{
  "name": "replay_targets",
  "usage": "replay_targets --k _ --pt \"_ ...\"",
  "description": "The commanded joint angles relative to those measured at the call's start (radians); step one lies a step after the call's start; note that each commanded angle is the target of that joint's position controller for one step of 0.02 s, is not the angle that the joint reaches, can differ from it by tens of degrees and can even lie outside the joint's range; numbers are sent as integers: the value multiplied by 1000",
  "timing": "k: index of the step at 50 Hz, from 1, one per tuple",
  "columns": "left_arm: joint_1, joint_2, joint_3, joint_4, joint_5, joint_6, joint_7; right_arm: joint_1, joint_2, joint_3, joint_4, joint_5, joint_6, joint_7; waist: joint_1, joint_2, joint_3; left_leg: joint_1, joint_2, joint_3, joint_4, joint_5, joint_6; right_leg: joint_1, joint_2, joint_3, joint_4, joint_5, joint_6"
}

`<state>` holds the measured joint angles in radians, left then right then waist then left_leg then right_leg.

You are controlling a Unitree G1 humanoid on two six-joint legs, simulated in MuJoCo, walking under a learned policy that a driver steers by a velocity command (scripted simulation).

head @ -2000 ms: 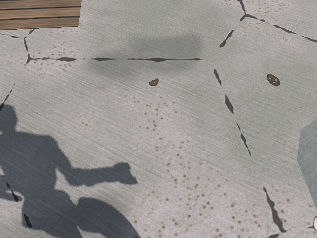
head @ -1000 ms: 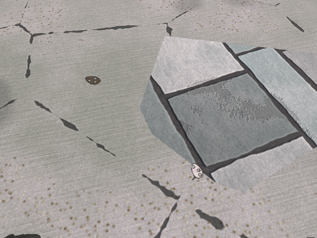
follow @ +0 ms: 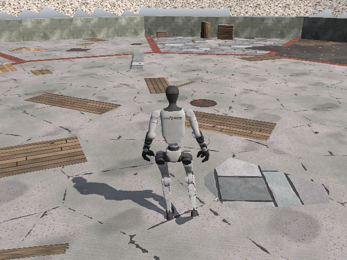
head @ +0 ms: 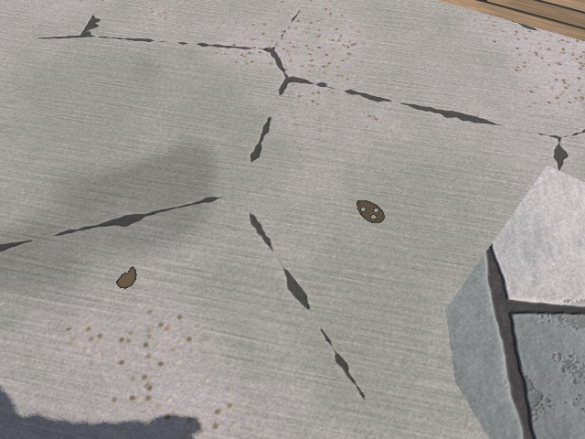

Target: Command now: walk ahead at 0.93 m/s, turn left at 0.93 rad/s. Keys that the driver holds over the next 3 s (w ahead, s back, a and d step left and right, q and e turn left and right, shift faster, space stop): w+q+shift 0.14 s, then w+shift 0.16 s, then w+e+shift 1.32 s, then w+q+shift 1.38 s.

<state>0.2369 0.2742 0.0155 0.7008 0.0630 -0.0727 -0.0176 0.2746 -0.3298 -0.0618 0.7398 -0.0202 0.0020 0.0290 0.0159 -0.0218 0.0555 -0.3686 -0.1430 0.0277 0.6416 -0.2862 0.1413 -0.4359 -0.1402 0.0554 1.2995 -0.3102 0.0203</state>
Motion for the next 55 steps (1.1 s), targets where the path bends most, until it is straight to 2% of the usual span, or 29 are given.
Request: replay_targets --k 1,6,11,14,15,16,17,18,19,21,23,25,28,30,31,34,36,37,38,39,40,41,42,44,46,49,51,53,55 --pt "21 122 23 -73 16 23 -2 35 -142 -37 -58 12 -41 -12 14 40 -26 122 215 -450 -441 -165 156 -218 -19 -1 -65 14 18" --pt "-256 102 4 -160 -6 29 -11 150 -140 -39 -31 14 -67 -11 -66 25 91 115 176 -438 -514 86 150 -302 25 -53 -421 246 61" --pt "-350 72 -12 -175 -19 7 -25 231 -124 -31 43 35 -85 -26 -123 55 21 303 198 -382 -493 615 82 -162 116 -108 -693 480 -8" --pt "-201 126 10 -138 -21 1 -7 190 -190 -39 65 25 -94 -42 -29 97 -87 404 227 -356 -325 1061 28 123 191 -102 -763 354 -65" --pt "-53 181 35 -99 -37 2 10 171 -224 -45 70 3 -90 -42 51 117 -168 413 236 -350 -155 1165 14 270 206 -98 -732 240 -80" --pt "183 217 56 -34 -48 8 32 108 -225 -47 70 -20 -84 -40 189 110 -247 349 212 -297 101 1136 6 468 176 -113 -750 187 -97" --pt "383 274 78 10 -31 9 57 97 -136 -26 63 -34 -92 -42 251 15 -338 176 154 -237 480 838 0 685 30 53 -688 -138 -126" --pt "317 367 100 18 -7 3 47 272 17 11 16 35 -101 -20 67 -436 -442 -174 -73 -183 855 -89 -75 871 -255 771 -937 -318 -314" --pt "214 248 90 7 -26 9 20 214 -63 19 48 1 -103 -26 85 -217 -339 -315 -3 -205 883 -88 -40 792 -209 921 -1027 -391 -350" --pt "139 133 68 34 -40 -1 3 0 -94 21 0 -29 -105 -13 54 46 -143 -320 107 -174 775 9 -36 532 -125 625 -1026 -211 -323" --pt "180 93 50 99 -36 -10 6 -90 -53 38 -58 -57 -93 -1 3 27 -41 -299 151 -154 659 -14 -62 358 -33 479 -1051 -61 -287" --pt "220 110 53 134 -50 -21 9 -107 -20 58 -89 -71 -83 5 -30 -12 -3 -331 187 -139 557 -55 -95 301 -3 437 -1088 2 -302" --pt "185 147 68 120 -49 -29 17 -274 -22 85 -172 -55 -89 24 -32 -12 68 -249 222 -82 234 73 -151 109 28 348 -1191 75 -299" --pt "192 161 78 121 -58 -31 6 -344 5 101 -187 -30 -91 37 1 -20 63 -26 174 -8 53 237 -164 -10 82 266 -1231 214 -258" --pt "195 192 88 121 -65 -34 0 -347 4 100 -193 -17 -91 34 3 -55 40 62 165 -5 26 312 -161 -16 50 293 -1243 283 -250" --pt "239 209 96 136 -75 -29 -2 -324 -62 72 -175 -21 -92 10 6 -17 -24 119 142 -23 -84 299 -145 184 44 276 -1095 516 -196" --pt "244 246 106 143 -70 -22 -1 -107 -110 38 -112 -26 -98 -18 -101 13 -176 383 111 -8 -109 162 -124 199 101 223 -729 722 -153" --pt "217 222 102 129 -71 -29 -4 67 -163 11 -85 -38 -104 -41 -186 29 -266 602 236 -117 -98 18 -101 47 147 197 -462 571 -134" --pt "238 53 64 97 -81 -36 5 214 -231 -14 -68 -71 -103 -59 -188 224 -394 821 550 -494 -173 -354 -55 -176 217 118 -122 -108 -129" --pt "279 60 52 45 -100 -22 9 164 -266 -26 -71 -57 -87 -55 -124 354 -449 774 663 -908 -376 -544 14 -316 213 51 71 -154 -132" --pt "185 107 59 59 -75 -2 14 62 -160 -14 -81 -44 -83 -52 -108 202 -264 637 593 -773 -391 -550 11 -387 131 33 100 -39 -135" --pt "119 107 60 57 -58 8 3 16 -84 2 -77 -36 -87 -46 -101 117 -152 518 541 -577 -379 -351 -3 -383 98 19 52 21 -129" --pt "71 94 62 61 -50 18 -10 21 -57 9 -57 -42 -89 -42 -92 66 -92 439 486 -421 -387 -130 -28 -351 75 19 16 35 -120" --pt "51 55 55 33 -33 47 -32 47 -33 13 -8 -24 -106 -41 -46 147 -46 342 457 -284 -420 1 -34 -334 36 15 -13 36 -105" --pt "-40 29 46 -15 -33 69 -45 80 9 23 33 -3 -122 -29 -33 122 -11 346 439 -146 -435 209 -58 -391 21 -3 -31 58 -105" --pt "-152 19 24 -96 -31 70 -68 44 -11 19 50 0 -136 -30 5 142 19 289 394 49 -485 400 -81 -369 27 -52 -175 215 -112" --pt "-232 35 13 -125 -34 68 -85 46 -32 15 62 -1 -139 -34 5 87 54 251 347 161 -526 477 -102 -270 57 -132 -368 306 -129" --pt "-279 42 5 -134 -35 67 -93 91 -74 9 79 -4 -139 -41 1 53 63 273 334 230 -499 808 -121 -144 124 -229 -500 334 -163" --pt "-205 83 14 -105 -34 65 -85 119 -143 -6 75 -5 -123 -55 55 97 -8 366 358 243 -335 1225 -136 -13 202 -268 -539 282 -193"
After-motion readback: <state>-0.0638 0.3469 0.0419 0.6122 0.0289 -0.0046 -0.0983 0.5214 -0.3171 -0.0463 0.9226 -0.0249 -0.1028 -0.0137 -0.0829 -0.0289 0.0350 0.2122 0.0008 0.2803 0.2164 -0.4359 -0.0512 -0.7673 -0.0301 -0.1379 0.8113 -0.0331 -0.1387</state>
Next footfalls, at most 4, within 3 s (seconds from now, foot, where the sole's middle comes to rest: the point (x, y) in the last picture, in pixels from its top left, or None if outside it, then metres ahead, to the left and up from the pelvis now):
0.34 right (321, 397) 0.54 -0.04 -0.76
0.74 left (206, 271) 0.87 0.26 -0.76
1.18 right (301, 167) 1.25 0.01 -0.76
1.58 left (320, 75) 1.70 -0.05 -0.76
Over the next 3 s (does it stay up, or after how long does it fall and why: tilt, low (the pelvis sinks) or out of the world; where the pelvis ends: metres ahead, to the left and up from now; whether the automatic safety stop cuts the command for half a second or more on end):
stays up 2.51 -0.71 0.02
